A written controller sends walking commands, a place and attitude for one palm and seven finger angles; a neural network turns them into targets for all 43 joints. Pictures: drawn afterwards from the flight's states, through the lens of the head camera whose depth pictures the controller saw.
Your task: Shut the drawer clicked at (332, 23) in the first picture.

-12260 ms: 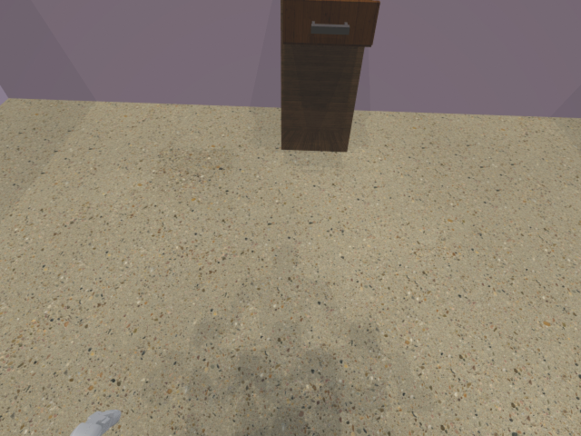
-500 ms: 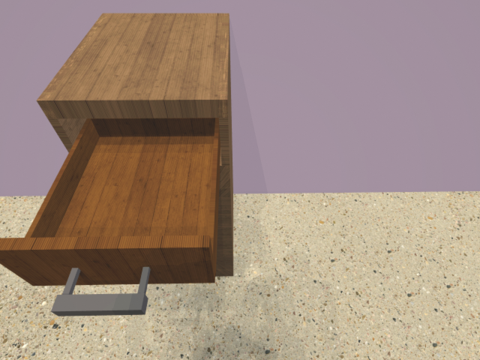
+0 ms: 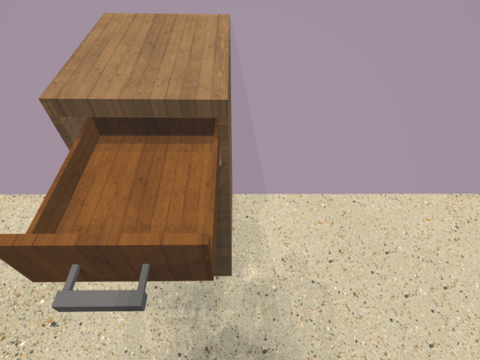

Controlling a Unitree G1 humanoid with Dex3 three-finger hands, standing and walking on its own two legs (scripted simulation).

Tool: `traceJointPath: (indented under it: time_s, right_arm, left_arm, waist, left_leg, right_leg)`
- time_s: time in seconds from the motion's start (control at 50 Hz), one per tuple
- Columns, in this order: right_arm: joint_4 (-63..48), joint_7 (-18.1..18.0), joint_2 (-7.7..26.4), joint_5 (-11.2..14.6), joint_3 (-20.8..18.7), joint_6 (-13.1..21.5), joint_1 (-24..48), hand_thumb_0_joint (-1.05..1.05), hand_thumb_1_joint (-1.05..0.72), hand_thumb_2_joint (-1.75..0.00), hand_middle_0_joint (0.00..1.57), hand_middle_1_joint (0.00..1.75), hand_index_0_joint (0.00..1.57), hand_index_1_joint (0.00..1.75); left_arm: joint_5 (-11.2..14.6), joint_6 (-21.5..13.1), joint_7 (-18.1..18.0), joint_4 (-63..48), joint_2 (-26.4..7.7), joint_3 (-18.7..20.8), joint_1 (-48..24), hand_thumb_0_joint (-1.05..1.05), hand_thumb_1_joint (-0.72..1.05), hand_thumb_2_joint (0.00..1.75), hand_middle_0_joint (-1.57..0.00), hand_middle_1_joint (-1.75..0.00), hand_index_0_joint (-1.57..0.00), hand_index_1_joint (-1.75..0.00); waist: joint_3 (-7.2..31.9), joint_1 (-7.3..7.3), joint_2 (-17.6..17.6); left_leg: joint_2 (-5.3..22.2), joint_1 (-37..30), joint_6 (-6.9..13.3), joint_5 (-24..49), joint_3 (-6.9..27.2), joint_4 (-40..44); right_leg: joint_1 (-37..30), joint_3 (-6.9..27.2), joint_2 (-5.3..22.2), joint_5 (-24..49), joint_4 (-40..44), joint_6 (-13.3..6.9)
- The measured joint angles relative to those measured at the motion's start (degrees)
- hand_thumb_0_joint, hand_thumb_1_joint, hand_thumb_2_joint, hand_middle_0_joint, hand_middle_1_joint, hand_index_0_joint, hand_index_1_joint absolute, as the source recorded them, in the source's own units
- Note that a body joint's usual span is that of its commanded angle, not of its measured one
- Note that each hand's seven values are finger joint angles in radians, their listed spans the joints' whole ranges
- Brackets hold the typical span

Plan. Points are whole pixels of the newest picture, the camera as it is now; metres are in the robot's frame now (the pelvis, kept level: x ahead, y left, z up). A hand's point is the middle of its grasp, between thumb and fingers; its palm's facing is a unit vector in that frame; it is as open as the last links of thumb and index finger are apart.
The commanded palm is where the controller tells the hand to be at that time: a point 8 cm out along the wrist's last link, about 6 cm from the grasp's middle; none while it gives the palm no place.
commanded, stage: look again from close up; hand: left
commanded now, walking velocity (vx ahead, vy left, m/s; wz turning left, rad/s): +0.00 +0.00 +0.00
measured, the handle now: (105, 285) +0.22 +0.23 +0.01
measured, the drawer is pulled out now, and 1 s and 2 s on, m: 0.30 0.30 0.30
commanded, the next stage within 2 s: shuffle to correct the standing spot in 0.18 s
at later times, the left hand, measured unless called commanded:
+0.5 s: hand out of the picture -0.01 +0.18 -0.18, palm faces +0.04 -0.97 -0.23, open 7.3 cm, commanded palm none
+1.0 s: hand out of the picture -0.04 +0.19 -0.18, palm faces +0.06 -0.97 -0.22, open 7.4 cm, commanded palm none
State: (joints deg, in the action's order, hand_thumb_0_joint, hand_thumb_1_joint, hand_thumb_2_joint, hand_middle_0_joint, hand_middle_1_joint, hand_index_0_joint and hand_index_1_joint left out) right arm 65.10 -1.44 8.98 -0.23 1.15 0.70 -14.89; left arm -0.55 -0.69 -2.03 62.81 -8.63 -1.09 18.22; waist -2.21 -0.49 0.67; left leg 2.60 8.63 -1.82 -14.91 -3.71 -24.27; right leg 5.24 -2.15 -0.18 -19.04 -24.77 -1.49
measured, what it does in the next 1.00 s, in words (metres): stands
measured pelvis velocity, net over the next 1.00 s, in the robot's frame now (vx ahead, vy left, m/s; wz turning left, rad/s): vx -0.04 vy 0.01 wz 0.05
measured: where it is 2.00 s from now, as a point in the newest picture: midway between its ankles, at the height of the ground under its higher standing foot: outside the picture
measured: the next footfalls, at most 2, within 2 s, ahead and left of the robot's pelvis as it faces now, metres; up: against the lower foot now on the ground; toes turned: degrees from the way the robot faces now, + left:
none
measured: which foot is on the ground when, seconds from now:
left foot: down 0.00-1.00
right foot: down 0.00-1.00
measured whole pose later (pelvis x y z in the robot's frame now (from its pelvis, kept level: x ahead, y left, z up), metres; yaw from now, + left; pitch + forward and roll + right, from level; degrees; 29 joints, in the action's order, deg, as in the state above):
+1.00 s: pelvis -0.04 +0.01 -0.01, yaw +3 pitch +1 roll +1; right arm 61.2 -0.3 9.6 -0.8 0.0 -0.7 -17.2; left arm -1.2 -1.3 -1.8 58.5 -9.0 -0.4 17.4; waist -2.1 -0.4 -0.3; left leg 0.4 17.1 0.1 -16.6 -2.8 -31.9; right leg 12.4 -3.2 0.2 -16.7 -30.4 -1.0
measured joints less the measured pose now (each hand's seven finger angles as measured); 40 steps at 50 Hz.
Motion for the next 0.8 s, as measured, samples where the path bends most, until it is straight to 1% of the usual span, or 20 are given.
traceJointPath:
  time_s: [0.36,0.5,0.6,0.62,0.66,0.68,0.72,0.74,0.78,0.8]
  right_arm:
    - [0.0,-0.2,-0.5,0.1,-0.2,0.1,-0.6,0.00,-0.91,-0.90,0.20,0.30,0.19,0.30]
    - [-3.7,-0.2,0.3,0.1,-1.5,-1.3,1.4,0.00,-0.91,-0.90,0.20,0.30,0.20,0.30]
    - [-6.6,0.0,2.1,-0.1,-2.9,-2.5,3.4,0.00,-0.91,-0.90,0.20,0.30,0.20,0.30]
    - [-6.9,0.1,2.4,-0.2,-3.1,-2.7,3.6,0.00,-0.91,-0.90,0.20,0.30,0.20,0.30]
    - [-7.1,0.3,2.7,-0.3,-3.4,-2.9,3.8,0.00,-0.91,-0.90,0.20,0.30,0.19,0.30]
    - [-7.1,0.5,2.7,-0.4,-3.4,-2.9,3.7,0.00,-0.91,-0.90,0.20,0.30,0.19,0.30]
    - [-6.7,0.8,2.4,-0.6,-3.1,-2.4,3.2,0.00,-0.91,-0.90,0.20,0.30,0.19,0.30]
    - [-6.5,1.0,2.2,-0.8,-2.9,-2.0,2.7,0.00,-0.91,-0.90,0.20,0.30,0.19,0.30]
    - [-6.2,1.3,1.7,-1.2,-2.5,-1.4,1.3,0.00,-0.91,-0.90,0.20,0.30,0.19,0.30]
    - [-6.1,1.4,1.6,-1.3,-2.3,-1.3,0.6,0.00,-0.91,-0.90,0.20,0.30,0.19,0.30]
  left_arm:
    - [0.0,0.1,-0.1,-0.3,0.1,0.3,-0.2,0.00,0.91,0.90,-0.20,-0.30,-0.20,-0.30]
    - [0.0,1.3,-0.4,-4.2,-0.9,1.6,-2.9,0.00,0.91,0.90,-0.20,-0.30,-0.20,-0.30]
    - [-0.3,1.8,-0.4,-7.1,-2.0,2.3,-4.9,0.00,0.91,0.90,-0.20,-0.30,-0.20,-0.30]
    - [-0.4,1.8,-0.4,-7.4,-2.3,2.4,-5.1,0.00,0.91,0.90,-0.20,-0.30,-0.20,-0.30]
    - [-0.8,2.0,-0.4,-7.7,-2.7,2.4,-5.0,0.00,0.91,0.90,-0.20,-0.30,-0.20,-0.30]
    - [-0.9,2.1,-0.3,-7.6,-2.9,2.4,-4.8,0.00,0.91,0.90,-0.20,-0.30,-0.20,-0.30]
    - [-0.8,2.4,0.0,-7.0,-3.5,2.4,-4.4,0.00,0.91,0.90,-0.20,-0.30,-0.20,-0.30]
    - [-0.7,2.6,0.2,-6.7,-3.7,2.4,-4.2,0.00,0.91,0.90,-0.20,-0.30,-0.20,-0.30]
    - [-0.8,2.9,0.5,-6.0,-3.7,2.3,-3.3,0.00,0.91,0.90,-0.20,-0.30,-0.20,-0.30]
    - [-1.0,3.0,0.7,-5.7,-3.6,2.2,-3.0,0.00,0.91,0.90,-0.20,-0.30,-0.20,-0.30]
  waist:
    - [0.1,0.10,0.1]
    - [-2.5,0.09,0.1]
    - [-4.1,0.34,-1.2]
    - [-4.2,0.38,-1.2]
    - [-3.7,0.37,-0.9]
    - [-3.1,0.41,-0.6]
    - [-2.1,0.42,0.6]
    - [-1.5,0.20,1.3]
    - [0.2,0.11,1.8]
    - [1.0,0.18,1.7]
  left_leg:
    - [-0.4,0.4,0.3,0.0,-0.3,-0.1]
    - [-1.1,4.7,0.6,0.0,0.3,-4.1]
    - [-1.2,9.2,1.0,-0.3,1.6,-9.8]
    - [-1.3,9.9,1.1,-1.7,1.8,-11.5]
    - [-1.8,10.4,1.2,-6.0,1.8,-14.1]
    - [-1.9,9.7,1.3,-6.6,1.5,-13.6]
    - [-2.3,8.3,1.8,-1.8,1.2,-10.7]
    - [-2.5,7.9,2.0,-0.7,0.8,-10.2]
    - [-2.4,7.3,2.7,-1.2,0.5,-9.2]
    - [-2.3,7.1,3.0,-1.3,0.4,-8.3]
  right_leg:
    - [0.7,0.3,0.4,-0.1,-0.7,0.3]
    - [5.6,-0.3,1.4,-1.7,-6.7,0.3]
    - [8.6,-1.7,1.6,-2.3,-10.8,-0.1]
    - [8.8,-2.0,1.8,-2.5,-11.4,-0.2]
    - [9.1,-2.4,2.2,-2.7,-12.3,-0.1]
    - [9.2,-2.5,2.3,-2.8,-12.4,0.1]
    - [8.9,-2.5,2.8,-3.0,-12.7,0.6]
    - [8.7,-2.1,2.9,-3.2,-12.7,0.7]
    - [9.0,-1.4,2.4,-7.3,-13.6,0.5]
    - [9.6,-1.4,2.1,-9.0,-15.4,0.2]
